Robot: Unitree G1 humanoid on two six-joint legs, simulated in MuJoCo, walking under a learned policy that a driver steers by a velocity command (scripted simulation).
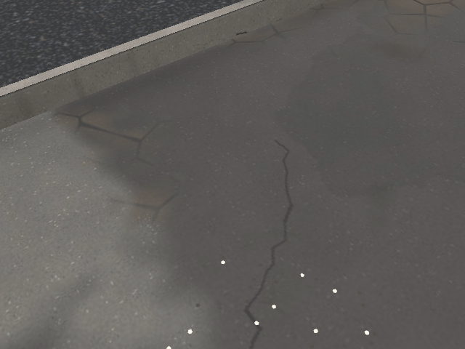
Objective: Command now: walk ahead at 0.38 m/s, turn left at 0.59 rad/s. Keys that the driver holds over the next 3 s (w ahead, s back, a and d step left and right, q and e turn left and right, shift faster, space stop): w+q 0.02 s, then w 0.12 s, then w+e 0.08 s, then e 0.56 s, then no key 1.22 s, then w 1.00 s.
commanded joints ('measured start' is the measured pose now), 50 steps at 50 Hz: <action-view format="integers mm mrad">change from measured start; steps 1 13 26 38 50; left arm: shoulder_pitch -24 -85 -197 -162 -203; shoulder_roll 207 169 54 157 148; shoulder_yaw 59 21 1 36 22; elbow -60 -79 -118 -204 -190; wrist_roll -9 -51 -16 -35 3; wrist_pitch -17 -48 20 47 88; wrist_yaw -7 -40 -87 -42 -23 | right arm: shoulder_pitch -170 158 11 -63 -36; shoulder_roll -26 -123 -110 -105 -36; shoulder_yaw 10 -6 -7 10 27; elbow -134 -41 31 -33 -14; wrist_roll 2 -21 -21 -28 -20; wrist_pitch -30 -81 -60 -27 -14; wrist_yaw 18 6 -67 -37 -36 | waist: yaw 32 -135 -78 -40 -39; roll -170 107 42 -4 -182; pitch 91 -69 27 -104 -93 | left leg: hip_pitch -76 738 602 -23 316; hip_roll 24 304 191 -23 -34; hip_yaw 40 -362 186 -60 30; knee -145 -683 -701 285 -319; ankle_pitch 10 63 684 -309 -106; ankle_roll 11 311 197 13 3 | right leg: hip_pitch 9 -742 -499 -32 -246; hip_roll -241 -62 -10 -188 -98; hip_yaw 131 146 50 463 393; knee -164 991 385 50 85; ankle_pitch -70 -172 254 401 28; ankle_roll -166 -24 10 -310 -208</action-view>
